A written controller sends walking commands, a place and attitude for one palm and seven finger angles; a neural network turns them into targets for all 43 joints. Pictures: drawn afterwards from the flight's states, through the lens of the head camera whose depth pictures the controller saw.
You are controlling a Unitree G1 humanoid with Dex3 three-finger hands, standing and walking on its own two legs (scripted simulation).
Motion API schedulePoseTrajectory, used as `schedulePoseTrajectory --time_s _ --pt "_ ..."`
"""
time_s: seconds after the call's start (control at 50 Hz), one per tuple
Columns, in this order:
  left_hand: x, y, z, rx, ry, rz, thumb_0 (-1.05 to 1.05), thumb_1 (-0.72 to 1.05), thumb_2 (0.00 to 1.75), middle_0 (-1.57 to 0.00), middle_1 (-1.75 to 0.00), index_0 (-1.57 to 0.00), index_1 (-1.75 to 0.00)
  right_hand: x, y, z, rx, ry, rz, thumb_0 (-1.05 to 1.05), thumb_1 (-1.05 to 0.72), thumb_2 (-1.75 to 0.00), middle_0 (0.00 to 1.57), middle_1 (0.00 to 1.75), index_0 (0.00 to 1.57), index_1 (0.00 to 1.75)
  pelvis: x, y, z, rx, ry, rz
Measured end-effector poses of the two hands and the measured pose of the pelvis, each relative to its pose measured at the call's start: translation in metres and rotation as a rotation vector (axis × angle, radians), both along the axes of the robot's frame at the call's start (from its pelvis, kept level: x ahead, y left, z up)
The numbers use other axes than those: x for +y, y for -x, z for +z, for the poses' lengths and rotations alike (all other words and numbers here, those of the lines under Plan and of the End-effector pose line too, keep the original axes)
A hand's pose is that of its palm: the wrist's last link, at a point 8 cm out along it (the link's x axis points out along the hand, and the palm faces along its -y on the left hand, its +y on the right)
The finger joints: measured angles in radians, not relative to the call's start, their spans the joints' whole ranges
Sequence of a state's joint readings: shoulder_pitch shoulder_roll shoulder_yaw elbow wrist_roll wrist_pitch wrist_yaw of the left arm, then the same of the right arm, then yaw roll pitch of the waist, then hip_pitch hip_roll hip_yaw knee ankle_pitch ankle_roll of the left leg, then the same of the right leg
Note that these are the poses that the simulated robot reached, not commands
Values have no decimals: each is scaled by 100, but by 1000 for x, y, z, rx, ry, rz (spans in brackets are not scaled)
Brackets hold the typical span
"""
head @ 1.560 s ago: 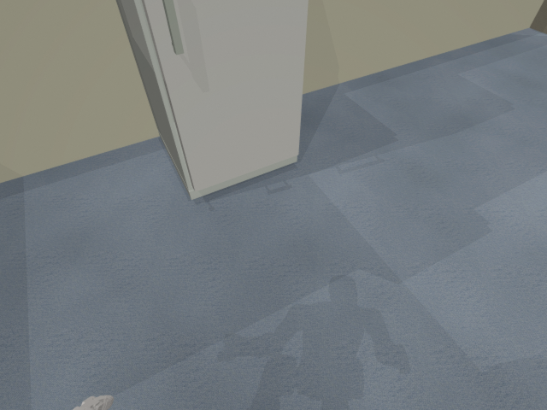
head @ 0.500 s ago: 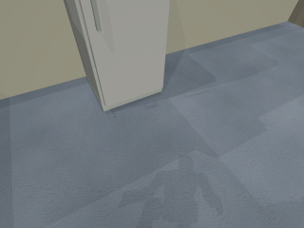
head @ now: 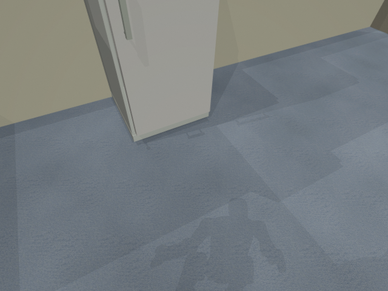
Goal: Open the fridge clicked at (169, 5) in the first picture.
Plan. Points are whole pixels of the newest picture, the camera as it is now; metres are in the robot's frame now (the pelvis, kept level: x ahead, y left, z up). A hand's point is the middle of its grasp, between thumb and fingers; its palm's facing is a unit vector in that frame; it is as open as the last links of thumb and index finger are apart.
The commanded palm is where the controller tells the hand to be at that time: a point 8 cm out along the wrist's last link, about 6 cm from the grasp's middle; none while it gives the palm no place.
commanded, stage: walk to a spot facing it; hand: left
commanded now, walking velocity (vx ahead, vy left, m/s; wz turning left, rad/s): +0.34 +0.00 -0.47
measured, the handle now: (120, 2) +1.16 +0.39 +0.14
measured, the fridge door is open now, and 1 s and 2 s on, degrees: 0 0 0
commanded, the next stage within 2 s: turn to face it in 1.72 s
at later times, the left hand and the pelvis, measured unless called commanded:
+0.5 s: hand out of the picture +0.05 +0.19 -0.20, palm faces -0.05 -0.99 -0.13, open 7.4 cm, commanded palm none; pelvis +0.11 +0.02 -0.03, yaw -8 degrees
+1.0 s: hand (175, 174) +0.51 +0.10 -0.19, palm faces -0.42 -0.89 -0.18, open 7.4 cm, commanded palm none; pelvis +0.31 -0.02 -0.04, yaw -22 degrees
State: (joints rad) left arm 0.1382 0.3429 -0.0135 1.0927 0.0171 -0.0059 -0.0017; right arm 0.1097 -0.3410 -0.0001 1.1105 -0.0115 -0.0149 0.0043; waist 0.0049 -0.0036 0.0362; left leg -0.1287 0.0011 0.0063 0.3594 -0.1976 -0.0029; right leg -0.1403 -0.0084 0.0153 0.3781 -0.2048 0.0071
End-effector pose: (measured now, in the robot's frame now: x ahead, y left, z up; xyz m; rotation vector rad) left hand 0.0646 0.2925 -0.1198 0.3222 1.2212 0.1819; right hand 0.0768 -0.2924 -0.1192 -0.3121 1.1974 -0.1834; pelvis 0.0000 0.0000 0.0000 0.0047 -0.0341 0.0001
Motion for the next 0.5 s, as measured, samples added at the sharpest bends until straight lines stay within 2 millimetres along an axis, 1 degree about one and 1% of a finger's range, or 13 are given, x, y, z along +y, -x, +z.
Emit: schedulePoseTrajectory --time_s 0.08,0.16,0.24,0.3,0.36,0.38,0.42,0.46,0.5 --pt "-5 5 -5 20 7 8 0 91 89 -20 -30 -20 -30 5 4 -4 10 -9 -9 1 -91 -89 20 30 20 30 0 -3 -2 4 0 -15" --pt "-19 14 -16 74 52 7 0 91 90 -20 -30 -20 -30 16 15 -14 31 -46 -47 1 -91 -89 20 30 20 30 -1 -14 -6 13 2 -48" --pt "-37 23 -31 134 99 8 0 91 90 -20 -30 -20 -30 26 31 -29 69 -81 -104 1 -91 -89 20 30 20 30 -3 -31 -15 22 2 -78" --pt "-51 24 -40 172 128 19 0 91 90 -20 -30 -20 -30 32 42 -39 114 -98 -148 1 -91 -89 20 30 20 30 -5 -48 -22 32 9 -89" --pt "-61 21 -49 193 153 41 0 91 89 -20 -30 -20 -30 38 43 -45 167 -100 -172 1 -91 -89 20 30 20 30 -4 -65 -28 43 24 -81" --pt "-63 20 -50 198 161 53 0 91 89 -20 -30 -20 -30 41 39 -45 182 -98 -172 1 -91 -89 20 30 20 30 -2 -71 -28 44 26 -81" --pt "-65 20 -50 216 174 69 0 91 89 -21 -30 -20 -30 48 22 -41 186 -94 -167 1 -91 -89 20 30 20 30 4 -82 -26 44 28 -91" --pt "-63 19 -50 254 187 72 0 91 89 -21 -30 -20 -30 56 -5 -36 145 -91 -167 2 -91 -89 20 30 20 30 12 -95 -24 47 23 -110" --pt "-56 14 -53 305 202 62 0 91 89 -21 -30 -20 -30 65 -37 -32 62 -85 -174 2 -91 -89 20 30 20 30 20 -109 -26 47 15 -137"
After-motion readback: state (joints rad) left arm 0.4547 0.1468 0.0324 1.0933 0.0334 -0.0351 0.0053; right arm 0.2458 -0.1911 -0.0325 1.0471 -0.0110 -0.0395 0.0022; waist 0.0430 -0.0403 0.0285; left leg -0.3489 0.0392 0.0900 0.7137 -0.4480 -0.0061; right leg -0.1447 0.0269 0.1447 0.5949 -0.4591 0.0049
